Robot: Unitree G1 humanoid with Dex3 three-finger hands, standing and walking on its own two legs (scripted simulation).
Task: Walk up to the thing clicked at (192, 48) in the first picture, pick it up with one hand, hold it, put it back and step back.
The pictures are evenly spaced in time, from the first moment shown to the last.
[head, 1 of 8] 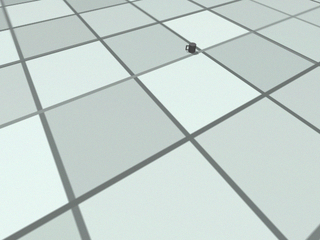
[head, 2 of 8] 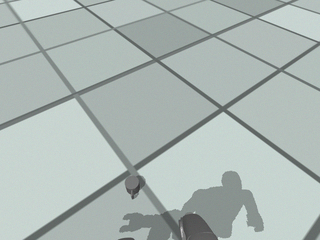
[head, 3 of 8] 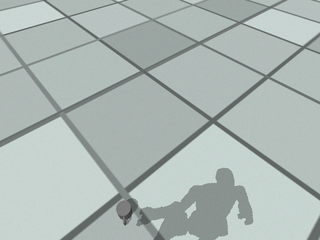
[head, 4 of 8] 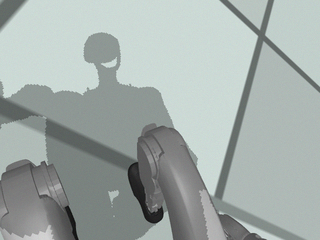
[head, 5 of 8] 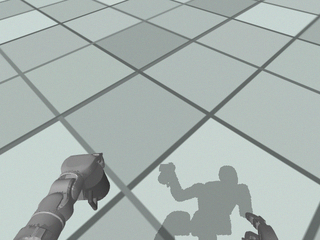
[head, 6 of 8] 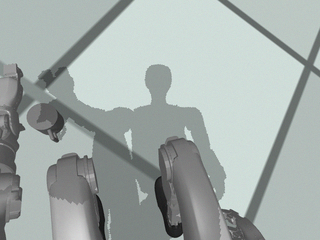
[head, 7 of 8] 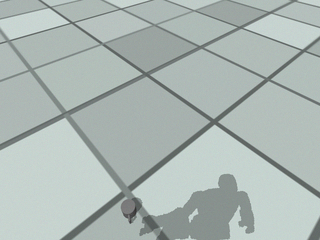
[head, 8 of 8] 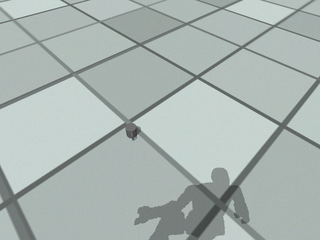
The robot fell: no
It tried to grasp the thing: yes
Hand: left
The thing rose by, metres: 0.65
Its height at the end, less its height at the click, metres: +0.00
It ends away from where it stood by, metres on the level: 0.01
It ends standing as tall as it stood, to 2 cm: yes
